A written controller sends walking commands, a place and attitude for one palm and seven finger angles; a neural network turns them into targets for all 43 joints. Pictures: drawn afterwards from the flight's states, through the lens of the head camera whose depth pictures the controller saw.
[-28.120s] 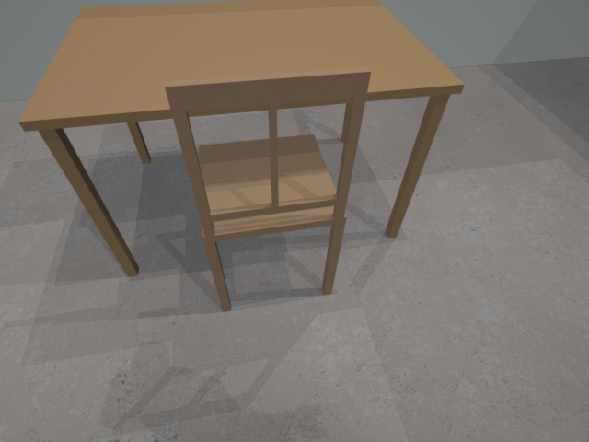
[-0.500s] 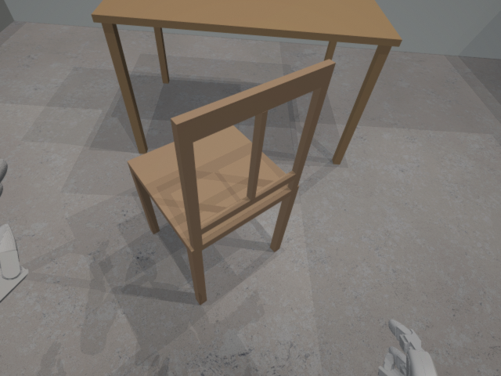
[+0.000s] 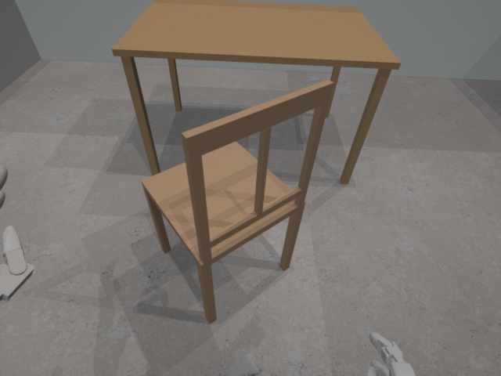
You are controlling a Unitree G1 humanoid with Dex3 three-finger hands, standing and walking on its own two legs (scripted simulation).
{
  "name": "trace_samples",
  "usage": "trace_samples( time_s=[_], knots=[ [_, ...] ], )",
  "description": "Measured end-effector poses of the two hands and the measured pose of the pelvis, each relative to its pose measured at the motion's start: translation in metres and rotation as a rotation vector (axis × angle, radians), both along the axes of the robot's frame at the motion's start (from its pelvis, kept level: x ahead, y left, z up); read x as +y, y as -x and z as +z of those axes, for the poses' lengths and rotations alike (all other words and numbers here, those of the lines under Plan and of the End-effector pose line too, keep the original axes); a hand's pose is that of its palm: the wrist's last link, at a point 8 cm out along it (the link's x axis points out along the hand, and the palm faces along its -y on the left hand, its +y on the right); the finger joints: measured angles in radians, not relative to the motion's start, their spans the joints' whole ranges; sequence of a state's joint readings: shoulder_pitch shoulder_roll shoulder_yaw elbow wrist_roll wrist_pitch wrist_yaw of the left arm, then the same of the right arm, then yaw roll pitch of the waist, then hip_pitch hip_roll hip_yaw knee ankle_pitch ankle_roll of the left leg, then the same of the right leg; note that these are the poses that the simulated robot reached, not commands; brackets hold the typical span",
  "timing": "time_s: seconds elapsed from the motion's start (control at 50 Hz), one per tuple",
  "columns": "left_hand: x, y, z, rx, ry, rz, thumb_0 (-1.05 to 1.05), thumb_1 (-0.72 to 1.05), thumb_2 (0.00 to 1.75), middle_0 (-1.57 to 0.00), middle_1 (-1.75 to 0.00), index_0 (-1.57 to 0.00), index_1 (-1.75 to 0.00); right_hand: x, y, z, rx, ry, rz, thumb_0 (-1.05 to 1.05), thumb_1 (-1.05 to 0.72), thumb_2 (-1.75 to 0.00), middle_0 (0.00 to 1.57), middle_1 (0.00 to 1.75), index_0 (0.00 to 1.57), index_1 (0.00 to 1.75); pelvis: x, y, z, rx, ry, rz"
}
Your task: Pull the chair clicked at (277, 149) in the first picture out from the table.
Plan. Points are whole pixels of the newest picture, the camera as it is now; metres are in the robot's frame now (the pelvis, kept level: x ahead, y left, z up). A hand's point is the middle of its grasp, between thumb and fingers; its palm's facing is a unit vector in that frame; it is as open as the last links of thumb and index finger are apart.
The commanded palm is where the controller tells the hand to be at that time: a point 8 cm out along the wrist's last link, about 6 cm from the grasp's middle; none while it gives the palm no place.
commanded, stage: stop stepping back and stand still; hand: left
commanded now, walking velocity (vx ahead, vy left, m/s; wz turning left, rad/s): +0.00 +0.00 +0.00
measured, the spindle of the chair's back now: (261, 174) +0.62 +0.00 -0.07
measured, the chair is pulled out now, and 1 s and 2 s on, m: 0.52 0.52 0.52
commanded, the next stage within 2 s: let the arm hang, fingers relaxed in 0.52 s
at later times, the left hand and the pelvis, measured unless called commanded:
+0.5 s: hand (45, 234) +0.24 +0.27 +0.16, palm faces +0.38 -0.80 -0.47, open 7.4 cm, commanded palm +0.18 +0.31 +0.18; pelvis +0.04 +0.01 +0.01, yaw -1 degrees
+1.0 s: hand out of the picture +0.03 +0.19 -0.17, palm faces +0.06 -0.98 -0.19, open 6.9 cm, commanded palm none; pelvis +0.02 +0.00 +0.00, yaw +2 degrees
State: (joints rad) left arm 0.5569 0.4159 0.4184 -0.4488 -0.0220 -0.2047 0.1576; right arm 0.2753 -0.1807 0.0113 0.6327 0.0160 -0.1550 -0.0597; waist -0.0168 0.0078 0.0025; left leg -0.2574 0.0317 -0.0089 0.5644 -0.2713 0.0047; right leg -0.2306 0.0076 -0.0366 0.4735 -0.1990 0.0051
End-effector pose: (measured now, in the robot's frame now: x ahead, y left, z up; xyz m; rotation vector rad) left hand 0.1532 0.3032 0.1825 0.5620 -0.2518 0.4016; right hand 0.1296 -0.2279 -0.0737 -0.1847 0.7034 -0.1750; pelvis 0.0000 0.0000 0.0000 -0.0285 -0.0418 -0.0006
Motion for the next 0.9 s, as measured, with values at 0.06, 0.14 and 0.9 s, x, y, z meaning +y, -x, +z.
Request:
trace_samples(
  time_s=[0.06, 0.14, 0.9],
  knots=[
    [0.002, -0.006, -0.004, 0.009, 0.023, 0.014, 0.01, 0.89, 0.89, -0.21, -0.30, -0.21, -0.31, -0.004, -0.003, -0.002, 0.034, 0.018, 0.010, 0.02, -0.91, -0.90, 0.20, 0.30, 0.20, 0.30, 0.002, -0.006, 0.002, 0.009, 0.003, -0.003],
    [0.004, -0.020, -0.008, 0.020, 0.046, 0.008, 0.01, 0.89, 0.89, -0.21, -0.30, -0.21, -0.31, -0.006, -0.012, 0.001, 0.049, 0.038, 0.004, 0.02, -0.91, -0.90, 0.20, 0.30, 0.20, 0.30, 0.006, -0.015, 0.004, 0.012, -0.004, -0.008],
    [-0.077, 0.070, -0.321, 1.362, 0.652, 0.130, 0.00, 0.95, 0.89, -0.20, -0.30, -0.20, -0.30, -0.002, 0.035, -0.048, 0.448, -0.011, 0.000, 0.01, -0.91, -0.90, 0.20, 0.30, 0.20, 0.30, 0.008, -0.025, -0.001, 0.026, -0.022, 0.021]
  ],
)
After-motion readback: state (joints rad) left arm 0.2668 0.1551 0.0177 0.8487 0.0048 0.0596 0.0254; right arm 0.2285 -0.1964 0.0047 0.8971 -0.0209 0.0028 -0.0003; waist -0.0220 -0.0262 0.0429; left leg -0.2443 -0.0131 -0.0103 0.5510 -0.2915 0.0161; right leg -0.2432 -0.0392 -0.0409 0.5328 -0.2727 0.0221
